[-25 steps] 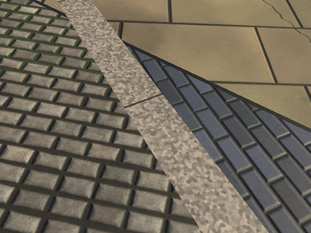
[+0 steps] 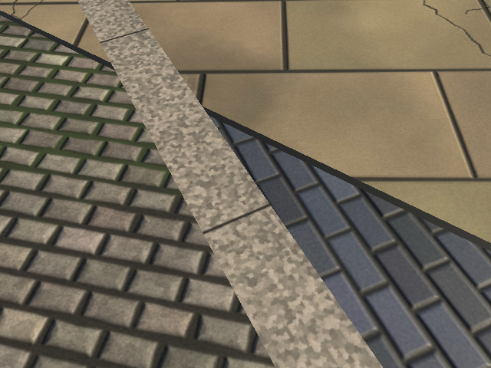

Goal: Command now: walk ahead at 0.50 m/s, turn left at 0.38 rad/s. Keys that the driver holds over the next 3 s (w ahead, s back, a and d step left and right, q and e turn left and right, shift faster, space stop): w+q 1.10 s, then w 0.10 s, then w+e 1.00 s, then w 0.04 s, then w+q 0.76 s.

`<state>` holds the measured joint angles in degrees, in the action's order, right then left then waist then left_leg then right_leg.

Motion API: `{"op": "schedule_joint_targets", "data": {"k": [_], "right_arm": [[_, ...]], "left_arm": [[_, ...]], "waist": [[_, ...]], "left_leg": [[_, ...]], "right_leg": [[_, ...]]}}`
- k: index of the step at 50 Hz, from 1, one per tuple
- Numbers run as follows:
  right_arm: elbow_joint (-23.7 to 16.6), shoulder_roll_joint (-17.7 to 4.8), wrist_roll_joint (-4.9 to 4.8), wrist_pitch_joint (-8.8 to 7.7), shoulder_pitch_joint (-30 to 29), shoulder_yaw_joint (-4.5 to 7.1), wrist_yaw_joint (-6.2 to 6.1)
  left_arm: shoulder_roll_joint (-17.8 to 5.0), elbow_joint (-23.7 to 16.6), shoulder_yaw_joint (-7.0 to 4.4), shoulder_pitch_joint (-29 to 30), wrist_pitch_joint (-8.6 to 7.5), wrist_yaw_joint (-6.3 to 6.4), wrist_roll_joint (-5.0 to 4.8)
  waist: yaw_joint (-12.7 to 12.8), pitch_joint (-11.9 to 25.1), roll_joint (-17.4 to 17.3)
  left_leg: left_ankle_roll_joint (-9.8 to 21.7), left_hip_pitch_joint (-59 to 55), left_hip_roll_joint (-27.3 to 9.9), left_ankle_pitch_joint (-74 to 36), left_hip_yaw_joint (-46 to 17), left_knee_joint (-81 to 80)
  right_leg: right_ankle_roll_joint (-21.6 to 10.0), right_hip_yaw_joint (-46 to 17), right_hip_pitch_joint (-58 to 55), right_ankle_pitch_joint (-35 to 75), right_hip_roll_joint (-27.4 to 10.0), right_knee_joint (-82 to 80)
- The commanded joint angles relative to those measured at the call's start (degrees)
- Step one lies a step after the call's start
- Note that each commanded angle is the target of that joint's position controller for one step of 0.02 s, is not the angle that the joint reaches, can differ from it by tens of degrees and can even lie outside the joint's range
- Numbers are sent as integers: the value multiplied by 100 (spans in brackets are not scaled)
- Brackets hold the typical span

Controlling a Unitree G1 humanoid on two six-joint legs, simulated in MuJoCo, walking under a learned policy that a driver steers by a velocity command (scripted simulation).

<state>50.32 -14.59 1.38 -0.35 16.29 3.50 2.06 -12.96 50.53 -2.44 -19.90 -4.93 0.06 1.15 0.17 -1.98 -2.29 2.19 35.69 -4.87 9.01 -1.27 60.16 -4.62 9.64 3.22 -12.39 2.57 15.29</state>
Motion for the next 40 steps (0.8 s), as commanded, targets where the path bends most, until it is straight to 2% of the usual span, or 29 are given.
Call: {"op": "schedule_joint_targets", "data": {"k": [1,4,6,8,10,11,12,13,14,15,16,17,18,19,20,22,24,28,32,35,37,38,39,40], "right_arm": [[-376,-116,20,-36,-314,15,59],[-600,-11,45,-57,-934,-67,125],[-758,-12,64,-60,-1271,-96,163],[-860,-54,70,-62,-1394,-93,174],[-859,-140,74,-48,-1213,-51,138],[-802,-215,81,-44,-938,-12,109],[-683,-327,83,-67,-460,54,80],[-448,-498,126,-122,313,155,28],[-277,-1038,184,-136,1088,340,-65],[-409,-1597,40,-73,720,484,-98],[-443,-1507,-93,-16,763,466,-109],[-400,-1253,-103,-21,478,397,-164],[-362,-941,-97,-49,276,314,-181],[-366,-788,-117,-98,76,261,-204],[-411,-683,-130,-147,-86,217,-213],[-390,-741,-160,-266,-3,209,-184],[-362,-900,-146,-308,170,246,-169],[-303,-920,-145,-290,625,255,-166],[-265,-959,-108,-272,1010,265,-205],[-292,-1030,-51,-261,1098,278,-256],[-386,-1132,-34,-268,834,302,-297],[-453,-1197,-26,-282,618,314,-289],[-477,-1229,-50,-310,494,316,-247],[-528,-1038,-111,-358,485,261,-186]], "left_arm": [[-510,-208,-97,16,-124,41,-7],[-587,-79,-103,-171,-119,84,-11],[-663,47,-117,-389,-91,122,-2],[-745,140,-131,-488,-42,154,17],[-901,166,-157,-422,11,192,34],[-1003,171,-181,-376,52,210,45],[-1098,160,-206,-341,111,213,55],[-1151,115,-216,-274,153,197,29],[-983,-64,-166,-259,137,167,21],[-498,-503,-102,-262,80,41,-67],[-876,-645,-137,403,5,17,13],[-759,-734,-96,613,-73,-9,-62],[-741,-658,-89,479,-112,5,-72],[-712,-666,-93,481,-38,9,23],[-670,-612,-77,311,83,1,122],[-600,-638,-70,264,268,-41,186],[-557,-771,-57,567,335,-69,172],[-583,-1105,-41,1541,344,-86,137],[-584,-1353,7,2224,290,-125,93],[-650,-1528,30,2503,214,-136,51],[-789,-1478,-2,2127,162,-117,30],[-901,-1344,-48,1656,132,-78,18],[-1036,-1127,-116,931,81,-16,24],[-1306,-997,-202,123,7,68,111]], "waist": [[-28,-322,610],[115,-426,604],[209,-488,564],[198,-467,551],[47,-238,674],[-96,-32,759],[-306,278,771],[-675,717,598],[-983,1270,16],[-512,1655,-1410],[-758,1494,-238],[-572,810,53],[-266,294,453],[-62,124,497],[90,149,405],[173,209,280],[119,128,187],[-238,-53,-30],[-521,-33,-119],[-572,-45,-195],[-309,1,-271],[-74,148,-294],[275,494,-115],[643,1088,288]], "left_leg": [[-38,435,-92,-627,28,-506],[24,273,-13,-969,386,-1475],[152,236,46,-882,599,-1910],[330,94,185,-554,781,-2211],[561,-425,527,-8,1033,-2345],[698,-796,736,335,1126,-2362],[850,-1357,933,592,1129,-2495],[1037,-2456,1070,463,984,-2966],[1385,-3838,103,1013,-393,-3297],[2339,-5322,-1402,828,-3770,-4057],[2289,-5184,-1415,370,-3757,-4400],[2121,-4538,-1339,-62,-2969,-4431],[1831,-3712,-1080,-789,-2430,-4525],[1633,-3230,-763,-1205,-1992,-4570],[1536,-2910,-541,-1473,-1671,-4645],[1519,-2676,-314,-1867,-1417,-4713],[1460,-2550,-172,-1763,-1325,-4828],[1224,-2858,-43,-1516,-1448,-4851],[1142,-3399,-76,-1834,-1643,-4573],[1075,-3651,-198,-2279,-1874,-4261],[878,-3480,-242,-2496,-2012,-4010],[747,-3240,-173,-2955,-2001,-3669],[616,-3045,72,-3268,-1874,-2879],[468,-2464,466,-2573,-1562,-1584]], "right_leg": [[-386,-471,138,1824,-1530,-832],[-358,-132,-54,2167,-1568,-803],[-337,11,-397,2531,-1683,-698],[-275,178,-771,3261,-1766,-398],[-196,378,-1014,4974,-1788,277],[-178,445,-1089,5732,-1799,841],[-178,470,-1032,5957,-1802,1695],[-88,539,-545,5291,-1710,2934],[94,562,688,3187,-1473,4718],[476,13,3256,-1737,-11,6883],[413,-1122,3912,-1429,-249,7015],[372,-1193,4033,-910,-552,6677],[378,-1155,3702,-652,-755,6040],[434,-1204,3389,-632,-884,5616],[509,-1192,3032,-586,-914,5386],[641,-1087,2879,-535,-890,5029],[747,-992,3048,-184,-884,4562],[847,-975,3549,685,-823,3443],[797,-1003,3653,1070,-610,2612],[675,-1041,3412,949,-435,2094],[531,-1116,2624,675,-327,1658],[432,-1073,1859,421,-182,1508],[318,-990,880,422,-74,1211],[103,-1544,-414,72,-687,998]]}}
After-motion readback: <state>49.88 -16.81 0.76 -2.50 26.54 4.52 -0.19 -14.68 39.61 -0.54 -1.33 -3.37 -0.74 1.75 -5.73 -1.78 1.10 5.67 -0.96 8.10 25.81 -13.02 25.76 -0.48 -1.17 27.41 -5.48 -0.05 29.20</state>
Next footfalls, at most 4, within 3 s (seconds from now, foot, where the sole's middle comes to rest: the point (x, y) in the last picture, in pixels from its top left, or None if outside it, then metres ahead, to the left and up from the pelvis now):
0.26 left None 0.28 0.11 -0.78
0.80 right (246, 318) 0.64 0.06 -0.78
1.32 left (130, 303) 0.69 0.40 -0.78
1.86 right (144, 211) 1.03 0.41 -0.78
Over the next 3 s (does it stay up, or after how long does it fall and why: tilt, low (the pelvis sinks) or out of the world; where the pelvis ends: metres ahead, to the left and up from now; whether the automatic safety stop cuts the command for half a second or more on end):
stays up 1.45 0.61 -0.01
